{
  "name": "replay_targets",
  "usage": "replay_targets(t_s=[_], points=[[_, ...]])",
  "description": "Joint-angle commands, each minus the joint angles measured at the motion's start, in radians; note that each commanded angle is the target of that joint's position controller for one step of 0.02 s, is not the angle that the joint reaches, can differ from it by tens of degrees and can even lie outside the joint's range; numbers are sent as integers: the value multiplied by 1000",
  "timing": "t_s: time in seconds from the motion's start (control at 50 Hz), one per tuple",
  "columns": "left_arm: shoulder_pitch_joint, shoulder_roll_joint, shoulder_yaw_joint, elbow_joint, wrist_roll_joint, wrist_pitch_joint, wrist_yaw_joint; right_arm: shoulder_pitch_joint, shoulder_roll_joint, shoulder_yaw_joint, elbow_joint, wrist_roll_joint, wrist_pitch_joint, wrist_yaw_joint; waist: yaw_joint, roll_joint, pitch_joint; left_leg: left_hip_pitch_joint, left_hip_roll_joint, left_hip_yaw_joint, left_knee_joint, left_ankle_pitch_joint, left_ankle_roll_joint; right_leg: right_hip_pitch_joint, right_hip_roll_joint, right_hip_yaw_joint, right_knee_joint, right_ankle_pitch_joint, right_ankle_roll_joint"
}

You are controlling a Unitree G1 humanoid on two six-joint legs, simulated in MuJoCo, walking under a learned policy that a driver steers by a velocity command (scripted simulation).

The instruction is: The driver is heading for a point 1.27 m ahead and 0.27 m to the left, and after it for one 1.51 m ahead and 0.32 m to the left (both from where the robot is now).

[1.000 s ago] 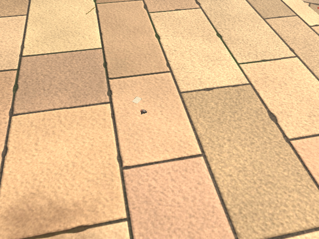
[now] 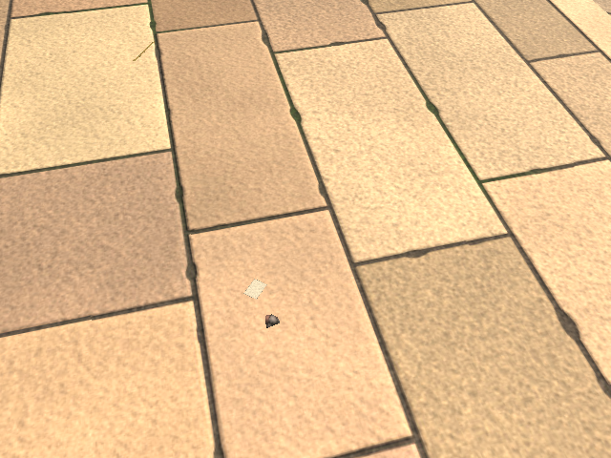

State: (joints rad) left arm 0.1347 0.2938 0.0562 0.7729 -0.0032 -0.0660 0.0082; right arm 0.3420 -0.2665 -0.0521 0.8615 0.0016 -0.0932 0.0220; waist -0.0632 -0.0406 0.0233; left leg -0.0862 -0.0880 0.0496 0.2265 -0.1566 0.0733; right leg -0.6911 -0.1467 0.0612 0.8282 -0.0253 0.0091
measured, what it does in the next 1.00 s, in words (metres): walks ahead: right foot, then left foot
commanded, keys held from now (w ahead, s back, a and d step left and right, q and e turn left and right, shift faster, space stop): w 1.00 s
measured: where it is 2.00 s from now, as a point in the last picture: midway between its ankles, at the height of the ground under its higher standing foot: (287, 233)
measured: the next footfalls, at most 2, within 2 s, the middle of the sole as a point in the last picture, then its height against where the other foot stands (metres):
right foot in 0.22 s outside the picture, level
left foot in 0.76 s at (263, 404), level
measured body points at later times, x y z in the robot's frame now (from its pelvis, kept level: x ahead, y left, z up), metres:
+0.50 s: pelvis +0.28 -0.07 +0.00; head +0.31 -0.08 +0.45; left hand +0.33 +0.20 -0.12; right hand +0.44 -0.34 -0.11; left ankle +0.39 +0.11 -0.68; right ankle +0.27 -0.16 -0.75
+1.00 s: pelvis +0.57 +0.00 +0.00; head +0.59 +0.01 +0.45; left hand +0.69 +0.27 -0.12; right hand +0.63 -0.28 -0.12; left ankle +0.58 +0.08 -0.75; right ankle +0.62 -0.17 -0.67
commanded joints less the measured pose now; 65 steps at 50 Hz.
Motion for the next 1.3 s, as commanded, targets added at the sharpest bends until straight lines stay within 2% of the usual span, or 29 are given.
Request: replay_targets(t_s=[0.02,0.14,0.18,0.22,0.24,0.26,0.28,0.3,0.32,0.34,0.42,0.48,0.56,0.66,0.72,0.76,0.78,0.8,0.82,0.84,0.86,0.88,0.96,1.02,1.1,1.2,1.26,1.28,1.3], points=[[-71,30,-2,-66,-2,-19,-11,-25,-171,-35,-57,10,-10,-13,5,75,34,-66,254,-129,-125,138,135,60,25,-35,-166,149,6],[-198,51,-4,-128,-14,-35,-48,57,-190,-41,-6,19,24,-20,-21,97,52,136,337,-153,-23,216,120,34,66,-41,-314,33,-34],[-138,80,7,-119,-14,-38,-52,38,-205,-46,-5,20,34,-26,24,124,12,174,345,-151,55,390,98,136,97,-63,-338,-46,-64],[126,160,48,-43,-7,-39,-40,12,-179,-33,-17,13,43,-31,157,107,-167,73,260,-77,371,574,47,536,118,-86,-352,-12,-127],[279,251,70,-19,13,-35,-31,67,-105,-6,-51,-4,30,-29,175,-37,-333,-253,163,-23,733,281,-10,927,-120,227,-312,-28,-239],[321,254,70,0,0,-29,-36,138,-35,16,-42,0,8,-23,150,-237,-428,-542,22,-99,970,-416,-45,1118,-252,617,-451,-217,-334],[298,163,43,-5,-9,-28,-35,49,-143,-10,-50,27,-8,-15,180,-142,-335,-658,80,-180,1066,-417,-31,1063,-221,587,-501,-332,-294],[216,139,32,-18,-10,-26,-32,-35,-170,-17,-80,42,-17,-12,162,-95,-195,-698,133,-142,1054,-320,-21,920,-193,447,-527,-282,-259],[150,121,26,-28,-2,-25,-33,-78,-162,-16,-86,29,-19,-15,133,-22,-123,-665,174,-120,1004,-231,-25,782,-156,355,-557,-192,-246],[108,97,19,-34,8,-27,-35,-81,-151,-20,-87,16,-13,-16,100,-14,-73,-619,205,-120,953,-173,-31,673,-124,289,-594,-119,-242],[86,97,21,-11,3,-47,-36,-52,-98,-14,-78,9,25,-22,43,-35,-36,-540,236,-109,843,-77,-70,526,-74,139,-686,27,-255],[126,121,27,17,2,-44,-23,-150,-87,-11,-112,0,26,-23,65,-11,-3,-595,237,-101,673,79,-93,540,-57,68,-709,90,-246],[187,141,29,51,-8,-34,-12,-290,-58,1,-147,6,12,-8,117,-11,27,-543,195,-60,425,261,-87,561,-26,-4,-720,58,-210],[259,156,35,101,-17,-8,-5,-402,-73,2,-198,16,0,19,140,-15,56,-584,171,-69,302,201,-49,731,-101,20,-651,87,-198],[237,175,44,108,-18,7,2,-337,-109,-11,-190,13,-5,27,87,-42,9,-463,131,-40,272,89,-8,791,-116,18,-545,308,-170],[217,151,31,98,-10,17,7,-73,-185,-52,-113,7,-4,13,-42,-17,-167,-61,112,-20,268,123,50,679,-30,-51,-223,462,-120],[294,69,4,68,5,5,3,65,-277,-74,-92,-14,-1,4,-44,144,-331,339,353,-354,296,92,168,337,76,-99,148,140,-62],[353,8,-17,84,3,-17,-4,104,-268,-70,-75,1,5,9,-28,320,-428,504,479,-737,141,-95,259,77,213,-4,377,-554,-32],[259,116,10,73,-26,-34,-13,73,-190,-47,-79,11,5,8,-52,226,-321,436,449,-695,93,-217,215,-37,154,72,472,-551,-47],[176,140,16,44,-41,-44,-16,-8,-168,-38,-92,12,5,5,-32,176,-183,290,422,-561,66,-179,179,-76,101,35,456,-454,-59],[132,132,16,37,-30,-46,-11,-72,-147,-31,-101,4,5,5,-4,107,-108,148,386,-465,35,-93,165,-44,57,11,405,-365,-57],[132,121,21,37,-17,-39,-8,-112,-122,-24,-107,-8,1,8,30,102,-62,38,354,-395,-1,-13,158,7,26,11,353,-304,-53],[158,65,15,46,-7,-2,-1,-125,-121,-25,-84,-4,-18,8,82,116,-34,-91,307,-248,-86,147,170,79,-5,2,240,-207,-19],[59,56,13,11,3,-2,-1,-80,-147,-32,-56,-2,-14,-7,60,92,-5,-65,295,-183,-106,222,162,11,-7,-5,72,-50,6],[-76,26,0,-23,-3,-16,-17,-22,-164,-33,-26,7,-4,-19,11,92,24,-48,260,-107,-117,194,126,61,34,-47,-173,134,3],[-206,38,-4,-79,-12,-29,-43,63,-174,-38,28,17,22,-25,-23,92,59,110,327,-138,-50,223,122,28,64,-42,-303,77,-26],[-144,79,12,-75,-10,-41,-50,43,-195,-47,34,22,37,-33,37,120,21,158,346,-179,54,384,98,150,100,-49,-351,-34,-56],[-43,107,28,-47,-8,-44,-46,17,-198,-47,28,23,41,-34,98,122,-37,134,315,-160,162,518,80,304,128,-76,-383,-31,-76],[123,161,53,-1,0,-46,-35,11,-168,-35,18,15,42,-34,169,104,-158,28,256,-126,356,503,49,574,98,-56,-351,6,-112]])
Velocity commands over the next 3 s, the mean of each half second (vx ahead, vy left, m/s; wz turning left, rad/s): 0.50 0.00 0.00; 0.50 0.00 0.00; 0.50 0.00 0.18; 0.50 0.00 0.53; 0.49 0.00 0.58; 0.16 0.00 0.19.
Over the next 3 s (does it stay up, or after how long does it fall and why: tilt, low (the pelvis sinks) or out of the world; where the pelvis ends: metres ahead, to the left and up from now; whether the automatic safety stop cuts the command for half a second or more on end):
stays up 1.47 0.26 -0.01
